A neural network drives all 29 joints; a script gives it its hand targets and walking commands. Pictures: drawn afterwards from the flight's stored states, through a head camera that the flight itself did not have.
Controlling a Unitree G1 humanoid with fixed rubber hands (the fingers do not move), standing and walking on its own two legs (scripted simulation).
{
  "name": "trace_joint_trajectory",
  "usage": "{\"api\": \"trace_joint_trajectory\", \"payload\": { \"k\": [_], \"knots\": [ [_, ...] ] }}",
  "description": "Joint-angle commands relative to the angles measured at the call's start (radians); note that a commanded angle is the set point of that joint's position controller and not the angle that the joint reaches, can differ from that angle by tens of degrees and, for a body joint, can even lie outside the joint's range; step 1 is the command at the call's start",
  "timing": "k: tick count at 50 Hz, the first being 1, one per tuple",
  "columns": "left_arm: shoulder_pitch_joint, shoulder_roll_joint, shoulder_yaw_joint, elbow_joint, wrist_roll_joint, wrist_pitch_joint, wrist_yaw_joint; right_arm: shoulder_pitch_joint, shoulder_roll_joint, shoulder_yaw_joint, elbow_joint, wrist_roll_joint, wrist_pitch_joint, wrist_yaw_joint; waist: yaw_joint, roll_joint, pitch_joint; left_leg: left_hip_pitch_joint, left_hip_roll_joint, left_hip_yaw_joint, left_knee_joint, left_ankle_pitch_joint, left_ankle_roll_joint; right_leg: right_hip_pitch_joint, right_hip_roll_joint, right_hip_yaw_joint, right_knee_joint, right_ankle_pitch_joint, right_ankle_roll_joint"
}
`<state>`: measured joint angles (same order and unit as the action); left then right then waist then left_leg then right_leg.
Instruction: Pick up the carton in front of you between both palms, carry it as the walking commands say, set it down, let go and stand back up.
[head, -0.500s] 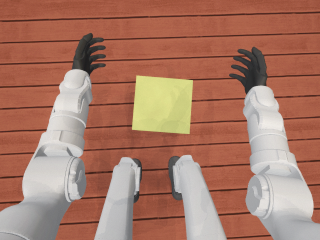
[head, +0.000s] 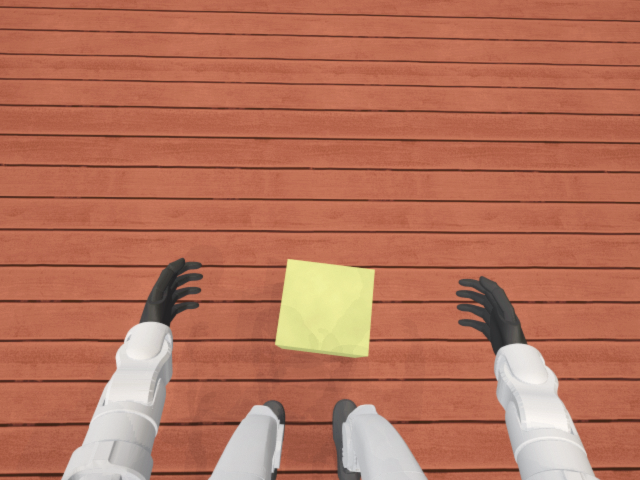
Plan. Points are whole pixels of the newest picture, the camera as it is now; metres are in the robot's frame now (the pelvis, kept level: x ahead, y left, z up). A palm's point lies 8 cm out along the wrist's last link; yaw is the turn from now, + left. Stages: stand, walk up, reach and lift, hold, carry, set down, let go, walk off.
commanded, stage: let go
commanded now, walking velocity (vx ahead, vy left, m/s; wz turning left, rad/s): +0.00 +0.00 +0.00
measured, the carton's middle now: (324, 312) +0.37 -0.03 -0.61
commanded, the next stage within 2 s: stand in 0.78 s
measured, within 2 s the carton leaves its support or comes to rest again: neither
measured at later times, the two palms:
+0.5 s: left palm (87, 412) +0.19 +0.24 -0.02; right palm (532, 418) +0.18 -0.22 -0.03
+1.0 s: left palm (38, 454) +0.15 +0.29 -0.04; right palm (569, 431) +0.17 -0.27 -0.04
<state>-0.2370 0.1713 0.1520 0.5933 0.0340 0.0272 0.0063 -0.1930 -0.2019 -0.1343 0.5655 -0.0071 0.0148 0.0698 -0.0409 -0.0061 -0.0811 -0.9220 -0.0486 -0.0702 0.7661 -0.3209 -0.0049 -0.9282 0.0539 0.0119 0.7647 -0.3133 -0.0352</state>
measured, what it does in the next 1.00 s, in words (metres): stands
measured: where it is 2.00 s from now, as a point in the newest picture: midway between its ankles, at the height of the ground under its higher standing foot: (307, 457)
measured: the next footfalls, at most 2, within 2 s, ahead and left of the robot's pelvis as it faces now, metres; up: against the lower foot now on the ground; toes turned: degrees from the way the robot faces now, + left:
none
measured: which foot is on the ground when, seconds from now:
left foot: down 0.00-1.00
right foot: down 0.00-1.00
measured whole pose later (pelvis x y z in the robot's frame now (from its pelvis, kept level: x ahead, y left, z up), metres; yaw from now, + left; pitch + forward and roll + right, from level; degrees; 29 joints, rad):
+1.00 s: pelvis +0.03 +0.01 +0.04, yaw +0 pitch -1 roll -1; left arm 0.21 0.31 0.06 0.70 0.05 0.03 0.01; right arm 0.19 -0.31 -0.05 0.66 -0.04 0.04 -0.02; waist 0.01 0.02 0.01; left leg -0.19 -0.03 -0.07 0.52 -0.31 0.01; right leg -0.18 0.05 0.01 0.48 -0.29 -0.03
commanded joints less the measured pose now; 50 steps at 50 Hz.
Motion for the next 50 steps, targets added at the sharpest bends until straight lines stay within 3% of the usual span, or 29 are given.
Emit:
{"api": "trace_joint_trajectory", "payload": {
  "k": [1,2,3,4,6,8,9,10,11,16,17,18,19,20,23,25,26,28,30,32,33,39,40,42,43,44,46,49,50],
  "knots": [
    [0.046,0.114,0.038,-0.111,0.020,-0.045,0.000,0.082,-0.084,0.009,-0.101,0.003,-0.037,-0.001,0.034,-0.010,-0.497,0.206,-0.008,0.053,-0.098,0.318,-0.014,0.649,-0.052,0.065,-0.081,0.576,0.041],
    [0.101,0.114,-0.004,-0.107,-0.021,-0.051,-0.005,0.119,-0.082,0.025,-0.133,0.014,-0.044,-0.002,-0.012,-0.049,-0.507,0.233,-0.001,0.034,-0.131,0.329,-0.004,0.696,-0.042,0.052,-0.071,0.644,0.047],
    [0.144,0.105,-0.021,-0.131,-0.001,-0.051,-0.012,0.180,-0.064,0.045,-0.122,0.032,-0.048,-0.009,-0.013,-0.004,-0.453,0.321,-0.001,0.031,-0.143,0.355,-0.003,0.637,-0.042,0.046,-0.100,0.622,0.052],
    [0.185,0.078,-0.014,-0.124,-0.009,-0.054,-0.018,0.183,-0.116,0.020,-0.143,0.001,-0.051,-0.013,0.015,-0.004,-0.457,0.359,0.005,0.030,-0.160,0.370,-0.014,0.674,-0.044,0.044,-0.124,0.591,0.043],
    [0.205,0.114,-0.023,-0.165,-0.010,-0.059,-0.022,0.257,-0.064,0.051,-0.177,0.022,-0.050,-0.014,-0.009,-0.027,-0.359,0.417,0.008,0.027,-0.200,0.317,0.001,0.677,-0.033,0.027,-0.162,0.524,0.049],
    [0.312,0.092,-0.050,-0.175,-0.013,-0.048,-0.027,0.322,-0.064,0.079,-0.186,0.040,-0.040,-0.006,0.025,0.073,-0.287,0.532,0.013,0.026,-0.242,0.320,-0.007,0.683,-0.033,0.030,-0.227,0.412,0.037],
    [0.332,0.100,-0.034,-0.182,-0.017,-0.052,-0.032,0.337,-0.091,0.083,-0.194,0.024,-0.039,-0.003,0.021,0.007,-0.231,0.549,0.016,0.022,-0.262,0.311,-0.002,0.706,-0.028,0.016,-0.245,0.400,0.036],
    [0.361,0.105,-0.024,-0.191,-0.008,-0.044,-0.034,0.344,-0.104,0.063,-0.180,0.026,-0.034,-0.002,0.022,0.048,-0.189,0.562,0.016,0.020,-0.281,0.297,-0.009,0.701,-0.034,0.025,-0.261,0.373,0.036],
    [0.374,0.082,-0.063,-0.215,-0.027,-0.042,-0.037,0.344,-0.095,0.065,-0.206,0.013,-0.035,0.002,0.020,-0.004,-0.176,0.612,0.018,0.009,-0.310,0.337,0.001,0.700,-0.019,0.005,-0.281,0.383,0.036],
    [0.443,0.109,-0.071,-0.251,-0.032,-0.020,-0.050,0.419,-0.110,0.073,-0.193,0.022,0.004,-0.001,0.033,0.066,-0.054,0.726,0.026,0.026,-0.371,0.317,-0.012,0.785,-0.017,0.008,-0.350,0.349,0.046],
    [0.424,0.110,-0.065,-0.252,-0.032,-0.011,-0.051,0.386,-0.108,0.066,-0.191,0.015,0.001,0.002,0.046,0.036,-0.012,0.704,0.020,0.025,-0.371,0.317,-0.018,0.799,-0.025,0.008,-0.365,0.328,0.039],
    [0.451,0.116,-0.083,-0.238,-0.045,-0.003,-0.055,0.404,-0.119,0.050,-0.210,0.008,0.012,0.001,0.023,-0.009,0.005,0.719,0.022,0.024,-0.379,0.321,-0.011,0.803,-0.015,0.008,-0.361,0.348,0.047],
    [0.432,0.124,-0.086,-0.247,-0.042,0.006,-0.058,0.408,-0.103,0.078,-0.214,0.018,0.018,0.002,0.023,0.024,0.022,0.742,0.025,0.015,-0.383,0.323,-0.012,0.788,-0.018,0.000,-0.370,0.331,0.044],
    [0.437,0.107,-0.081,-0.293,-0.026,0.013,-0.061,0.396,-0.087,0.084,-0.209,0.012,0.030,0.005,0.068,0.051,0.013,0.744,0.015,0.030,-0.384,0.290,-0.015,0.830,-0.018,-0.005,-0.374,0.293,0.039],
    [0.417,0.134,-0.043,-0.275,-0.013,0.053,-0.067,0.361,-0.151,0.006,-0.250,-0.040,0.058,0.001,0.022,0.005,0.062,0.781,0.022,0.029,-0.387,0.241,-0.014,0.810,-0.018,-0.015,-0.379,0.232,0.036],
    [0.432,0.126,-0.081,-0.275,-0.026,0.055,-0.068,0.426,-0.089,0.089,-0.202,-0.007,0.072,-0.004,0.036,0.022,0.100,0.752,0.024,0.032,-0.386,0.276,-0.012,0.822,-0.021,-0.001,-0.375,0.294,0.039],
    [0.418,0.145,-0.051,-0.282,-0.005,0.063,-0.071,0.375,-0.117,0.035,-0.224,-0.031,0.073,-0.009,0.022,0.004,0.094,0.748,0.027,0.028,-0.390,0.235,-0.013,0.852,-0.023,-0.008,-0.368,0.257,0.042],
    [0.443,0.130,-0.066,-0.263,-0.011,0.074,-0.074,0.387,-0.124,0.065,-0.235,-0.023,0.086,-0.003,0.054,0.038,0.134,0.741,0.020,0.045,-0.391,0.218,-0.015,0.860,-0.017,-0.011,-0.373,0.236,0.039],
    [0.457,0.084,-0.104,-0.248,-0.036,0.084,-0.077,0.387,-0.110,0.057,-0.212,-0.037,0.100,-0.005,0.039,-0.025,0.119,0.747,0.025,0.032,-0.397,0.230,-0.011,0.884,-0.019,-0.005,-0.374,0.261,0.033],
    [0.416,0.131,-0.081,-0.272,-0.012,0.086,-0.072,0.386,-0.086,0.083,-0.209,-0.008,0.098,0.002,0.034,0.033,0.122,0.767,0.023,0.042,-0.386,0.222,-0.012,0.867,-0.022,0.002,-0.378,0.243,0.039],
    [0.400,0.149,-0.064,-0.291,-0.006,0.088,-0.068,0.372,-0.120,0.057,-0.236,-0.033,0.096,-0.001,0.036,-0.007,0.132,0.765,0.019,0.042,-0.383,0.213,-0.010,0.863,-0.016,-0.010,-0.369,0.234,0.039],
    [0.408,0.140,-0.075,-0.205,-0.021,0.053,-0.045,0.346,-0.099,0.096,-0.210,-0.019,0.186,-0.055,0.056,0.039,0.125,0.762,0.031,0.026,-0.350,0.255,0.001,0.806,-0.007,0.005,-0.329,0.202,0.036],
    [0.457,0.267,-0.046,-0.087,0.013,0.026,-0.006,0.331,-0.180,0.059,-0.116,-0.025,0.108,-0.083,0.062,0.037,0.073,0.688,0.070,0.001,-0.312,0.172,-0.012,0.758,-0.084,0.045,-0.337,0.188,0.050],
    [0.468,0.248,-0.062,-0.050,0.016,0.009,0.018,0.358,-0.206,0.054,-0.071,-0.043,0.051,-0.093,0.049,0.000,0.053,0.742,0.072,-0.027,-0.314,0.146,-0.001,0.735,-0.094,0.062,-0.349,0.188,0.043],
    [0.400,0.249,-0.062,-0.052,0.016,-0.005,0.018,0.357,-0.209,0.055,-0.050,-0.036,0.029,-0.092,0.031,0.047,0.075,0.722,0.082,-0.040,-0.326,0.147,-0.003,0.745,-0.091,0.059,-0.348,0.183,0.042],
    [0.431,0.251,-0.057,-0.024,0.015,-0.011,0.017,0.322,-0.192,0.063,-0.038,-0.047,0.016,-0.088,0.059,0.021,0.072,0.719,0.082,-0.044,-0.322,0.174,0.004,0.715,-0.091,0.064,-0.353,0.174,0.044],
    [0.401,0.241,-0.065,0.008,0.012,-0.015,0.009,0.355,-0.207,0.049,-0.003,-0.037,0.008,-0.088,0.035,0.038,0.048,0.750,0.094,-0.061,-0.326,0.188,0.013,0.739,-0.103,0.067,-0.351,0.194,0.037],
    [0.401,0.253,-0.060,0.043,0.011,-0.025,0.009,0.348,-0.223,0.060,0.035,-0.033,-0.006,-0.093,0.051,0.050,0.037,0.720,0.100,-0.060,-0.319,0.226,0.017,0.769,-0.104,0.084,-0.364,0.223,0.037],
    [0.395,0.265,-0.059,0.044,0.011,-0.030,0.012,0.321,-0.218,0.066,0.037,-0.034,-0.006,-0.091,0.049,-0.003,0.008,0.744,0.102,-0.065,-0.317,0.296,0.019,0.773,-0.099,0.063,-0.346,0.279,0.048]
  ]
}}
